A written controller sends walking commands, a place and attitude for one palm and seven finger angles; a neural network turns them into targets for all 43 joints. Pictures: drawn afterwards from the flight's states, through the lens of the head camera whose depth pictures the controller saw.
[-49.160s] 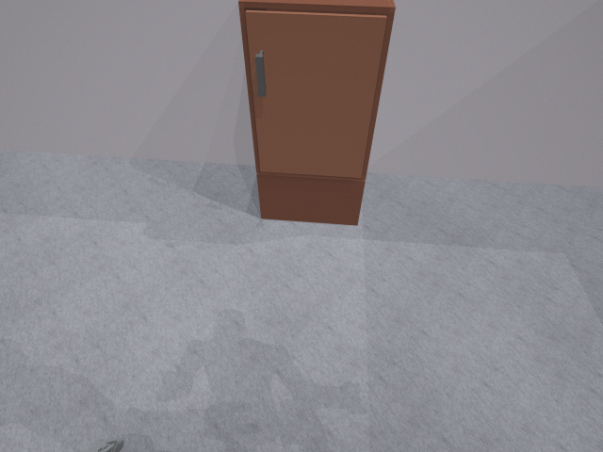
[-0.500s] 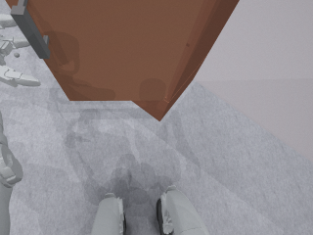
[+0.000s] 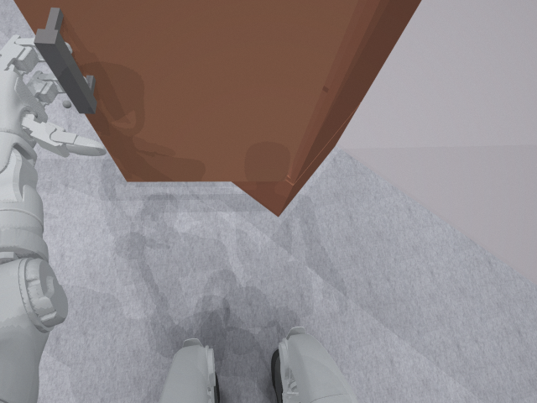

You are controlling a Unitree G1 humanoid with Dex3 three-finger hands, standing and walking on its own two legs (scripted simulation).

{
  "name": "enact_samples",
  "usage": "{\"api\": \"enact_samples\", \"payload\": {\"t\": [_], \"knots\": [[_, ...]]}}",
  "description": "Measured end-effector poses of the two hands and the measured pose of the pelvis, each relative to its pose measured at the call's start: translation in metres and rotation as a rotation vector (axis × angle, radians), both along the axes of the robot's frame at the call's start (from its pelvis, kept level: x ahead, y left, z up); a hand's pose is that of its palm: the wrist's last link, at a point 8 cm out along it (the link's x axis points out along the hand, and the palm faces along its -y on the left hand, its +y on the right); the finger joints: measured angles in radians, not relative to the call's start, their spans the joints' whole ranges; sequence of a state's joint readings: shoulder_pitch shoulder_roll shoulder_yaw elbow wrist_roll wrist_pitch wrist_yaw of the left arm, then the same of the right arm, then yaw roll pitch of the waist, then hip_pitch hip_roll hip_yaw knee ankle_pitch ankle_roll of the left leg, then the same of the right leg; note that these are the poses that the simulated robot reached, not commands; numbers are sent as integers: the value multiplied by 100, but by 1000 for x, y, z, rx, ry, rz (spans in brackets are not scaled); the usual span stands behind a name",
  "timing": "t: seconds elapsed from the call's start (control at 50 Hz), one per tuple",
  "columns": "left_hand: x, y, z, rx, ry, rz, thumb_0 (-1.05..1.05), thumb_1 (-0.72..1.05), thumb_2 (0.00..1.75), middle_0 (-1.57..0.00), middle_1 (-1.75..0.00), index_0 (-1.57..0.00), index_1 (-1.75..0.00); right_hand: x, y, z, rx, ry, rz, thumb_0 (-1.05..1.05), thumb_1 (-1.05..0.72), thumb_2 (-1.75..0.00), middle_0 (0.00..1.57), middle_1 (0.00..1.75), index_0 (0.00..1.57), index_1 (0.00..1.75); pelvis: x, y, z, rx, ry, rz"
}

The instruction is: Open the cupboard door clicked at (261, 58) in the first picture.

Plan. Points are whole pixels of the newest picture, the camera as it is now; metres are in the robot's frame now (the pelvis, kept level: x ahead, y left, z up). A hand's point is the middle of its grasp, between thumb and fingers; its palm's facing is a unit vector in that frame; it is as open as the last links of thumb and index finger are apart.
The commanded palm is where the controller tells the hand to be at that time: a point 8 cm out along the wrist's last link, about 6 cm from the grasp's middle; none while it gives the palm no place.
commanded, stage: slide the fingers in behind the handle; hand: left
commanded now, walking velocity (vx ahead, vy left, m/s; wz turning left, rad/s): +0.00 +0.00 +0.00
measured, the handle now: (72, 65) +0.58 +0.23 +0.06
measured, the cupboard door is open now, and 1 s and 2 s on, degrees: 41 42 68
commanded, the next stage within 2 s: close the thumb around the handle in 0.48 s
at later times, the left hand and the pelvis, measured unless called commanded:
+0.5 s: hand (82, 106) +0.51 +0.22 +0.05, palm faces +0.03 -1.00 -0.03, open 14.0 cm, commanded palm +0.49 +0.26 +0.05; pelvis +0.00 -0.01 +0.00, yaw +0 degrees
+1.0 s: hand (80, 107) +0.51 +0.22 +0.05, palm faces +0.01 -1.00 -0.03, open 9.1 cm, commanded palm +0.49 +0.26 +0.05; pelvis -0.01 +0.00 +0.00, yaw +0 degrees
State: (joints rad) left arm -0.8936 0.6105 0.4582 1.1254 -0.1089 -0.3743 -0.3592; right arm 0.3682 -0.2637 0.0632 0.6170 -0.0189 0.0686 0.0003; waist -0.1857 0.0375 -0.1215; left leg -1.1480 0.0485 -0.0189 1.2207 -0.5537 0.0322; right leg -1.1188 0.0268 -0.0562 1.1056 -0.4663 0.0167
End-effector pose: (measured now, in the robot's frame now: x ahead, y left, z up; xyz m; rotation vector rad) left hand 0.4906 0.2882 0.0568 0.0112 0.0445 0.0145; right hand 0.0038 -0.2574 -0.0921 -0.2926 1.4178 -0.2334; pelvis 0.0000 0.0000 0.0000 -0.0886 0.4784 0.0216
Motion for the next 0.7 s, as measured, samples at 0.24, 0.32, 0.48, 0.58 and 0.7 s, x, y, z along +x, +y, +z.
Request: {"api": "enact_samples", "payload": {"t": [0.24,0.32,0.48,0.58,0.7], "knots": [[-1,-18,0,2,-5,4,-2,-50,30,-27,-119,-30,-120,9,-2,-3,10,-27,10,1,-91,-90,21,30,21,30,0,-3,1,9,-10,2],[-1,-19,-1,14,-3,8,-2,-50,30,-28,-119,-30,-120,8,-4,-3,11,-32,6,1,-91,-90,21,30,21,30,0,-4,0,12,-12,-1],[-3,-19,0,19,-3,11,-2,-50,30,-28,-119,-30,-120,3,-7,-5,15,-21,-3,1,-91,-90,21,30,21,30,-2,-7,0,17,-15,-5],[-4,-15,1,16,-7,19,-2,-50,30,-29,-119,-30,-120,1,-10,-5,6,-18,-3,1,-91,-90,21,30,21,30,-3,-9,-1,18,-13,-5],[-5,-13,1,15,-8,6,-2,-45,32,-29,-119,-30,-121,0,-13,-4,-5,-20,-1,1,-91,-90,21,30,21,30,-4,-9,-1,15,-12,-5]]}}
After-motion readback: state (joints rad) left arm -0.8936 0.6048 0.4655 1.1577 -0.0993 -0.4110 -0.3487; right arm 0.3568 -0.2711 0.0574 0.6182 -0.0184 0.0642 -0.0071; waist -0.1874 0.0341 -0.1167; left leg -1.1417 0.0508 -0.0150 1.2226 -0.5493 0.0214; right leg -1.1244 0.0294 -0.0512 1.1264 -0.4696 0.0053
